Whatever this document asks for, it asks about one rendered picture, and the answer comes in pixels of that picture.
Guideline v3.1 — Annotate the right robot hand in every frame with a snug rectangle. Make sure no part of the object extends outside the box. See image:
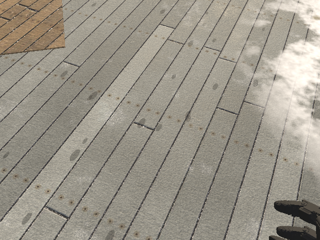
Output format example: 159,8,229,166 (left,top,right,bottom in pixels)
269,199,320,240

